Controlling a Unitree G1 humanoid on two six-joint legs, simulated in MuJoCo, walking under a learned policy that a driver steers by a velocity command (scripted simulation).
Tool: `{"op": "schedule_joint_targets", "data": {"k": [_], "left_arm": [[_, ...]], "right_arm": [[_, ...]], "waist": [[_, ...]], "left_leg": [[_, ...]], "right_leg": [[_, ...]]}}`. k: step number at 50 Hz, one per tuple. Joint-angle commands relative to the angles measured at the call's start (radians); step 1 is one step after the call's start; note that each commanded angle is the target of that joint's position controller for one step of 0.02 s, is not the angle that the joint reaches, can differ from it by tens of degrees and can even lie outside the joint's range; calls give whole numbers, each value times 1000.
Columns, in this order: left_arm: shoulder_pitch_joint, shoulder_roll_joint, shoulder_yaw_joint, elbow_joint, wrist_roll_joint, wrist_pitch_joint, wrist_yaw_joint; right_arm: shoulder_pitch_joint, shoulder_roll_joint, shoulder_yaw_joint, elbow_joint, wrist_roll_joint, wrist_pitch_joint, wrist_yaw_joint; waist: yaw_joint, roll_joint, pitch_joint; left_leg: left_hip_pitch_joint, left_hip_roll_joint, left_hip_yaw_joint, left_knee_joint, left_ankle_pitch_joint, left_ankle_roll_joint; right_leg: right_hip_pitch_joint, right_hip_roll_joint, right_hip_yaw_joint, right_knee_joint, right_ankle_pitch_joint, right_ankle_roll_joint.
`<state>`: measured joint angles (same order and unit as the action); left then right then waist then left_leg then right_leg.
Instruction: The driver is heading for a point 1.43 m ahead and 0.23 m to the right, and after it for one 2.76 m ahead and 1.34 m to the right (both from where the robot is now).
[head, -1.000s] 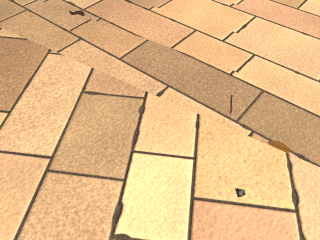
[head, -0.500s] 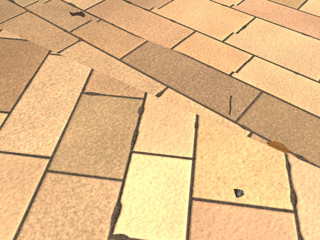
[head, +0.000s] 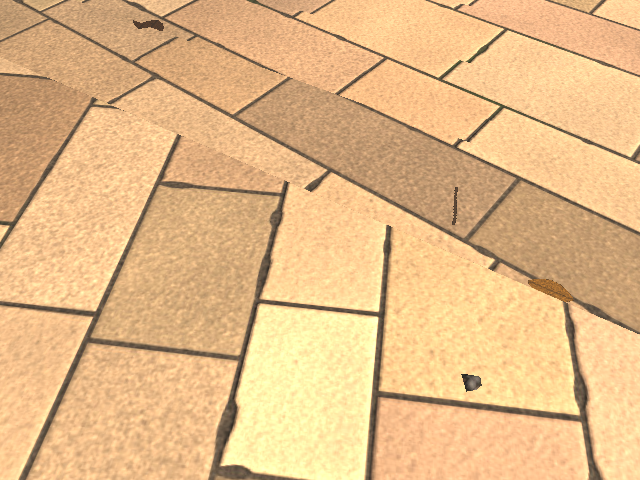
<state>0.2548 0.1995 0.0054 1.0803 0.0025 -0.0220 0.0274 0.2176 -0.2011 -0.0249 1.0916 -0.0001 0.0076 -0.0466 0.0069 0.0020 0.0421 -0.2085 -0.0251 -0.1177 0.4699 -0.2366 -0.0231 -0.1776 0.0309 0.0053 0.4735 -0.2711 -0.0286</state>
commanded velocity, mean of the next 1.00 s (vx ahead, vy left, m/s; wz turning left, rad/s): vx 0.37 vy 0.00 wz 0.00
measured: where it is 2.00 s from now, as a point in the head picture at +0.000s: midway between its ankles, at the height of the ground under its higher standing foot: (321, 303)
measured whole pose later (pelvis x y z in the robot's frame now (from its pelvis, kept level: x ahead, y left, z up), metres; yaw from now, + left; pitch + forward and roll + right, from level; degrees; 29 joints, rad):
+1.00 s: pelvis +0.40 +0.00 +0.00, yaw +1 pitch +0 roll -1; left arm 0.25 0.24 0.04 0.96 0.00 -0.10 -0.04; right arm 0.23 -0.27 -0.05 0.95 0.02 -0.10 -0.01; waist 0.02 0.03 0.03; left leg -0.56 0.11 -0.04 1.16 -0.27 0.05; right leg -0.22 0.07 -0.07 0.34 -0.13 -0.08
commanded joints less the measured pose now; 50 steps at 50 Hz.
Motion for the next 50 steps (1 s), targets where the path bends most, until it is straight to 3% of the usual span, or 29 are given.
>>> {"op": "schedule_joint_targets", "data": {"k": [1,2,4,6,7,8,11,13,15,16,17,18,19,20,21,23,26,30,35,37,39,40,41,42,43,44,45,47,50], "left_arm": [[53,97,15,-19,0,-6,2],[71,89,13,-10,0,-5,4],[82,143,31,-12,-13,1,11],[137,205,53,-14,-22,-5,15],[137,224,63,-19,-22,-14,15],[130,215,64,-28,-15,-25,13],[88,189,63,-62,-29,-41,3],[49,204,66,-78,-43,-34,-1],[56,196,63,-87,-42,-27,-4],[26,149,48,-104,-34,-34,-9],[19,69,27,-133,-16,-49,-17],[9,75,31,-160,-37,-66,-16],[-21,123,39,-174,-57,-80,-20],[-28,140,43,-173,-57,-90,-27],[-22,143,48,-163,-43,-95,-28],[-38,156,60,-164,-26,-94,-35],[-107,111,52,-193,-20,-79,-43],[-298,78,30,-271,-24,-79,-49],[-394,103,28,-326,-33,-85,-73],[-339,140,43,-323,-31,-91,-79],[-91,210,83,-255,-35,-86,-70],[95,258,102,-210,-30,-80,-59],[216,353,123,-179,-5,-75,-57],[205,269,98,-169,-6,-72,-59],[93,219,82,-182,-15,-77,-59],[-13,182,69,-207,-14,-82,-60],[-74,149,59,-214,-5,-89,-67],[-104,112,48,-202,7,-96,-76],[-48,148,55,-168,3,-101,-65]], "right_arm": [[34,-97,-12,-15,0,-6,-3],[52,-82,-8,-4,0,-5,-4],[46,-85,-9,-6,7,-8,-6],[-10,-79,-6,-42,11,-34,3],[-38,-77,-5,-59,15,-51,10],[-51,-84,-9,-66,19,-64,17],[-44,-88,-15,-74,32,-94,35],[16,-72,-19,-46,31,-105,41],[167,-79,-35,19,27,-97,41],[260,-107,-45,35,27,-94,38],[375,-208,-63,39,25,-93,31],[403,-245,-64,50,6,-109,46],[293,-186,-44,19,7,-126,53],[217,-143,-30,-10,7,-135,59],[167,-137,-23,-32,6,-136,66],[174,-101,-9,-38,2,-124,67],[247,-122,-8,-26,-4,-111,48],[269,-156,-11,-42,-3,-102,28],[310,-166,-23,-28,17,-95,23],[283,-187,-34,-38,12,-86,22],[251,-195,-38,-54,-2,-67,23],[238,-177,-27,-78,-11,-66,27],[383,-23,13,-89,-12,-88,45],[359,-59,7,-66,12,-121,55],[235,-147,-18,-113,43,-141,58],[153,-166,-21,-138,49,-149,51],[118,-162,-29,-142,39,-144,40],[166,-116,-33,-135,23,-113,31],[125,-102,-37,-162,15,-89,25]], "waist": [[0,-4,7],[-1,-12,-16],[10,-71,23],[39,-165,80],[44,-173,121],[41,-154,138],[11,-113,112],[-33,-108,67],[-84,-74,20],[-125,21,0],[-143,272,-64],[-133,302,-45],[-87,153,54],[-61,107,86],[-39,76,78],[-30,81,63],[-45,74,56],[-81,71,89],[-68,79,113],[-16,100,50],[113,129,-120],[187,94,-244],[118,-185,-439],[130,-204,-479],[105,-170,-267],[72,-74,-158],[34,-16,-90],[-30,-63,-62],[-44,-65,-11]], "left_leg": [[4,19,1,-61,132,29],[14,5,18,-58,49,29],[-68,-50,84,37,-211,39],[-224,-38,125,218,-235,49],[-261,14,112,307,-193,55],[-313,46,94,380,-214,61],[-314,92,93,282,-237,85],[-72,38,175,69,-89,79],[178,-19,209,1,4,58],[291,76,59,-71,-63,87],[404,304,-304,-216,-186,181],[371,433,-620,-325,-388,308],[310,427,-575,-329,-446,301],[275,372,-445,-328,-365,259],[252,324,-336,-332,-233,225],[227,256,-167,-337,26,182],[221,227,-59,-342,270,197],[140,199,19,-385,293,195],[255,258,45,-360,371,188],[324,274,61,-261,629,167],[307,234,103,35,940,133],[99,198,113,303,751,107],[-308,2,121,738,127,38],[-429,-34,-29,902,-300,54],[-526,32,-14,951,-255,76],[-501,91,16,910,-153,86],[-449,129,36,845,-86,85],[-331,173,31,757,-30,83],[-369,190,55,650,25,59]], "right_leg": [[-40,-52,49,-108,81,-13],[-31,-47,48,-123,-26,-16],[-53,-74,114,-171,-360,-62],[-36,-254,362,-306,-597,-169],[-66,-342,469,-353,-585,-219],[-55,-373,504,-367,-524,-239],[6,-329,383,-337,-327,-186],[-94,-233,224,-275,-233,-143],[-224,-165,152,-154,-208,-123],[-322,-109,83,42,-127,-84],[-475,-18,-48,412,-175,-19],[-619,13,32,633,-292,-28],[-706,-64,87,741,-215,-50],[-721,-101,89,750,-100,-64],[-694,-128,75,713,-16,-64],[-627,-155,47,620,80,-46],[-627,-148,-2,519,156,-2],[-531,-106,-50,226,297,19],[-480,-81,-40,70,312,-25],[-378,-48,-52,53,256,-57],[-57,16,-93,63,218,-103],[260,-99,34,96,203,-153],[660,-385,545,16,-19,-336],[649,-428,802,-180,-120,-348],[480,-389,644,-204,-122,-281],[288,-354,486,-232,-27,-246],[129,-312,369,-262,85,-223],[-26,-248,237,-317,147,-201],[-93,-232,155,-373,206,-223]]}}
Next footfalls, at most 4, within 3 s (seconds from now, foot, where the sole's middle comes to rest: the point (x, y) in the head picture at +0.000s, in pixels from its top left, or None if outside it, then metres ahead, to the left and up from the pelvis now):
0.32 left None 0.09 0.14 -0.78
0.80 right None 0.47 -0.08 -0.78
1.34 left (268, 362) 0.78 0.16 -0.78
1.90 right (372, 265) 1.08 -0.10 -0.78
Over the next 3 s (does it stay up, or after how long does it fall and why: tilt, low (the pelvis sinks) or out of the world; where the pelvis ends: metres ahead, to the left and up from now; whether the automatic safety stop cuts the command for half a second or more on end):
stays up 1.43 -0.16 -0.05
